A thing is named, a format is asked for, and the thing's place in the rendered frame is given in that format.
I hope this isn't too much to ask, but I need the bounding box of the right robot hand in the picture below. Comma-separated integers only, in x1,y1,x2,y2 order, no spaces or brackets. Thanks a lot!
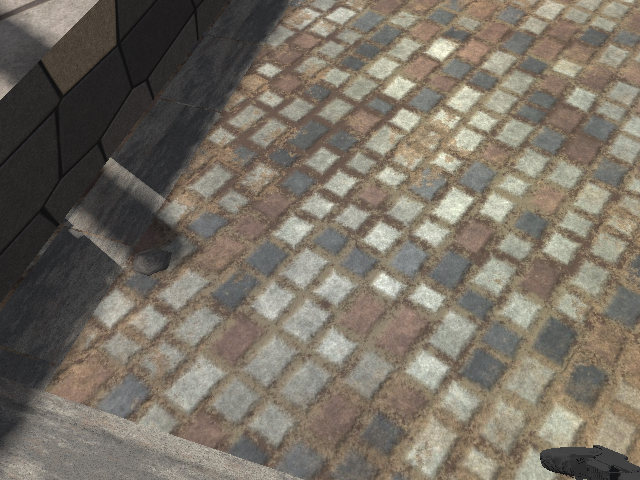
540,445,640,480

